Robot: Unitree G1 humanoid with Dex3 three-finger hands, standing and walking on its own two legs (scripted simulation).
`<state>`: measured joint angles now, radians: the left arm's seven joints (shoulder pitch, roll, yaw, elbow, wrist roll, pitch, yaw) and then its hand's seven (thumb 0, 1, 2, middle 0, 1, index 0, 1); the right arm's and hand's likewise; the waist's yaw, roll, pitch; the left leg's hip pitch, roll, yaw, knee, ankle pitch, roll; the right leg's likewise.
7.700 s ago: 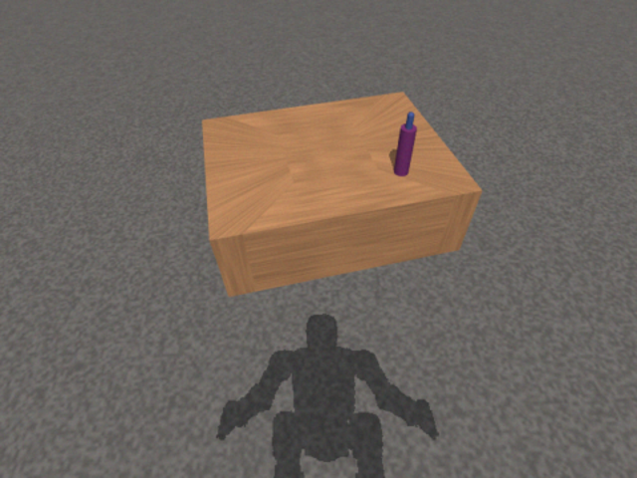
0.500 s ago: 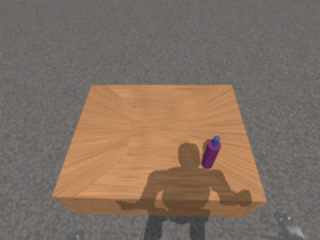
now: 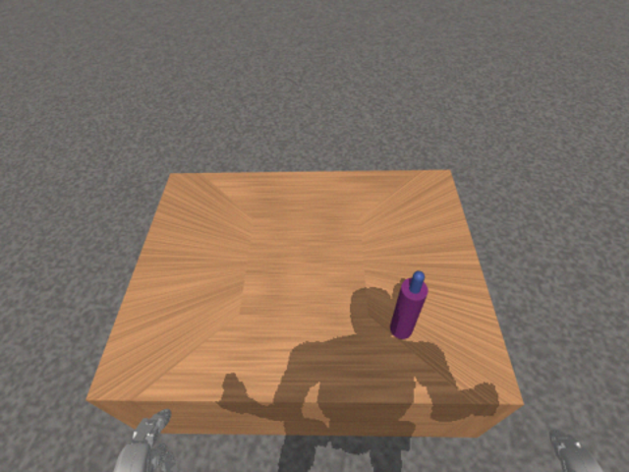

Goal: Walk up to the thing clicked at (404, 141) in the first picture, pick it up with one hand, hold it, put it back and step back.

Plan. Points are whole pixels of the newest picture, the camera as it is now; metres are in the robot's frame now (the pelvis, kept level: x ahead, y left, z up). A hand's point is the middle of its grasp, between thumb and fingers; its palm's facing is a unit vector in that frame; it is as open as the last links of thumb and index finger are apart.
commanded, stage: go down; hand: right
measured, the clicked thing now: (409, 304) +0.51 -0.17 -0.29
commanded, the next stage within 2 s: none
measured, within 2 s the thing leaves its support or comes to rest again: neither
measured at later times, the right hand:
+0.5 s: hand out of the picture +0.13 -0.25 -0.11, palm faces +0.03 +0.94 -0.34, open 17.5 cm
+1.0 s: hand (550, 443) +0.20 -0.27 -0.10, palm faces +0.13 +0.95 -0.30, open 17.6 cm
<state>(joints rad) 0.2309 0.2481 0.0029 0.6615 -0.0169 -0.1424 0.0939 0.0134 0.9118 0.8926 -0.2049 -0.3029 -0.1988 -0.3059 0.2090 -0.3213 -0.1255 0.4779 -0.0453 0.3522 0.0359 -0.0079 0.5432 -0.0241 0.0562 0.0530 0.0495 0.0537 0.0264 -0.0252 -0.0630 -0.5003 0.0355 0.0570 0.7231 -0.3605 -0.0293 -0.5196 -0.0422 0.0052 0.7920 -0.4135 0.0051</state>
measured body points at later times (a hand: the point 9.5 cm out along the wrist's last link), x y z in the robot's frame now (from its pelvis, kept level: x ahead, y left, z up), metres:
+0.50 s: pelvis -0.01 +0.00 -0.02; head +0.03 -0.01 +0.43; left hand +0.15 +0.25 -0.10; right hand +0.13 -0.30 -0.09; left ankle +0.00 +0.14 -0.71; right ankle -0.01 -0.12 -0.71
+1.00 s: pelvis -0.02 +0.00 -0.03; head +0.03 -0.02 +0.42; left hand +0.13 +0.25 -0.10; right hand +0.19 -0.32 -0.07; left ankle +0.00 +0.14 -0.71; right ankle -0.01 -0.12 -0.71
